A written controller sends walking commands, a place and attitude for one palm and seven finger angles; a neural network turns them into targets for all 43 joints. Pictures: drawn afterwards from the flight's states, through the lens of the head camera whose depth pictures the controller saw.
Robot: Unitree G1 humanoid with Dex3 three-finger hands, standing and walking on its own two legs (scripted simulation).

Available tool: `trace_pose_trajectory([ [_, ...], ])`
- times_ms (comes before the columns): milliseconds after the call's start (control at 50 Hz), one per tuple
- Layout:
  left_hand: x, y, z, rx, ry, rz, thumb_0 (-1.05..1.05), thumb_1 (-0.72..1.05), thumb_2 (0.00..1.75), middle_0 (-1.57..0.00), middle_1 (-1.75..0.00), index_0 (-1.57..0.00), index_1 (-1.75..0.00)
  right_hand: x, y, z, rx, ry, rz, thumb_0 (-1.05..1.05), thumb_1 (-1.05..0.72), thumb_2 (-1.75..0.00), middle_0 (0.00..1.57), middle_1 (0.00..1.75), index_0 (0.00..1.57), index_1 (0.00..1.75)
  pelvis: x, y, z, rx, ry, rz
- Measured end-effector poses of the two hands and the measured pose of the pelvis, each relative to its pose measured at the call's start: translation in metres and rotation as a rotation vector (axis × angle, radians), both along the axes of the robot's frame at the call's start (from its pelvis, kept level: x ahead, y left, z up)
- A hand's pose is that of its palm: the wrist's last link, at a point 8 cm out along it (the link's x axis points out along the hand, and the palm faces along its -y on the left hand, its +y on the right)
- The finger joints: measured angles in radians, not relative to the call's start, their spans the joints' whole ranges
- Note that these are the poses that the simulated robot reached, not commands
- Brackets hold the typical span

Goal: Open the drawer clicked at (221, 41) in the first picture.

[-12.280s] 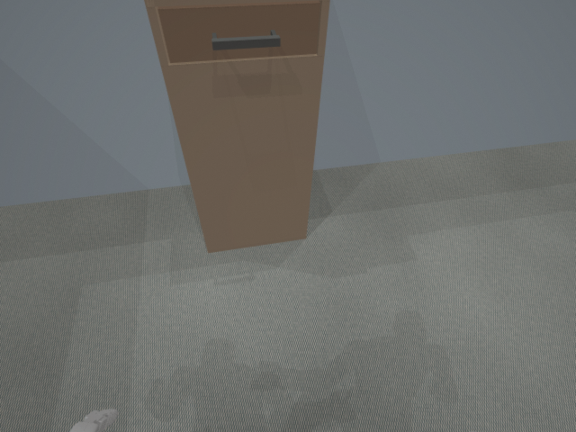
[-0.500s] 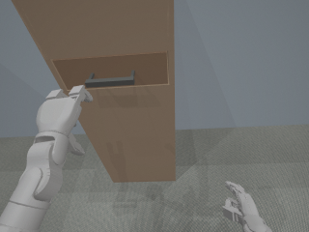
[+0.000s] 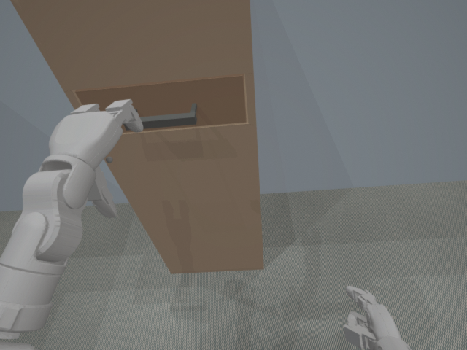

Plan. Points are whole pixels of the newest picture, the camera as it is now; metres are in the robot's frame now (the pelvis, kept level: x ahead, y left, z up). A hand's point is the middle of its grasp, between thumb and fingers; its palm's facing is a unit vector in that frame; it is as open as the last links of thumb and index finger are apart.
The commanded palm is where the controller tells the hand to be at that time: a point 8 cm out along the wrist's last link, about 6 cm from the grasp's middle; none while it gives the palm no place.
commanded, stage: raise the hand with hooked fingers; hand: left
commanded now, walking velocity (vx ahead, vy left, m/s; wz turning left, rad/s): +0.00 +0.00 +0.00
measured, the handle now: (162, 115) +0.56 +0.25 +0.12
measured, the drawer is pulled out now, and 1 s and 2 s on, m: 0.00 0.00 0.00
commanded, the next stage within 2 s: move the hooked fingers above the handle in 0.30 s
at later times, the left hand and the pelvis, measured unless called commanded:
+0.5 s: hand (122, 170) +0.31 +0.21 +0.19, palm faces +0.12 -0.04 -0.99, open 13.9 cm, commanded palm +0.29 +0.23 +0.27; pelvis -0.01 -0.02 +0.00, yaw +1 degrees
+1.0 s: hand (142, 134) +0.40 +0.21 +0.19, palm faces +0.15 -0.05 -0.99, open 13.9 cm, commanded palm +0.36 +0.23 +0.25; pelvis +0.01 +0.00 +0.00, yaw +0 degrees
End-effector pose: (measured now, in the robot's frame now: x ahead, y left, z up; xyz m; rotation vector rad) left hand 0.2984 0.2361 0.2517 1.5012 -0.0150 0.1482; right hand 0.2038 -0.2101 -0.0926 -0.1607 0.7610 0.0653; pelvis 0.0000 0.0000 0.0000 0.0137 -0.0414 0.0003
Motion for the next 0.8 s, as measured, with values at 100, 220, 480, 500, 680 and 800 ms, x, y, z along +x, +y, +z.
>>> trace_pose_trajectory([
  [100,-0.010,-0.013,0.000,0.015,-0.051,-0.072,0.00,-0.50,0.30,-0.33,-1.20,-0.32,-1.20,-0.008,-0.009,-0.002,-0.016,-0.002,-0.008,0.01,-0.90,-0.90,0.20,0.30,0.20,0.30,-0.004,-0.006,-0.001,0.001,-0.009,0.000],
  [220,-0.016,-0.002,0.022,0.008,-0.164,0.014,0.00,-0.50,0.30,-0.33,-1.21,-0.32,-1.20,-0.011,-0.012,-0.005,-0.004,0.003,-0.001,0.01,-0.90,-0.90,0.20,0.30,0.20,0.30,-0.010,-0.012,-0.001,0.002,-0.013,0.005],
  [480,-0.018,-0.025,-0.009,0.023,-0.003,-0.033,0.00,-0.50,0.30,-0.32,-1.21,-0.32,-1.20,0.003,-0.007,0.007,0.005,-0.087,0.005,0.01,-0.90,-0.90,0.20,0.30,0.20,0.30,-0.013,-0.016,-0.002,0.005,-0.024,0.010],
  [500,-0.016,-0.026,-0.008,0.026,-0.014,-0.048,0.00,-0.50,0.30,-0.33,-1.21,-0.32,-1.20,0.004,-0.008,0.008,0.000,-0.088,0.005,0.01,-0.90,-0.90,0.20,0.30,0.20,0.30,-0.013,-0.016,-0.002,0.004,-0.025,0.012],
  [680,0.026,0.003,0.005,0.033,-0.051,0.078,0.00,-0.50,0.30,-0.33,-1.21,-0.32,-1.20,-0.011,-0.014,-0.003,-0.022,-0.005,-0.016,0.01,-0.90,-0.90,0.20,0.30,0.20,0.30,-0.010,-0.017,-0.001,-0.001,0.003,0.021],
  [800,0.046,-0.012,-0.005,0.045,0.019,0.026,0.00,-0.50,0.30,-0.32,-1.20,-0.32,-1.20,-0.021,-0.020,-0.013,-0.028,0.053,-0.051,0.01,-0.90,-0.90,0.20,0.30,0.20,0.30,0.000,-0.009,0.000,-0.001,0.025,0.016],
])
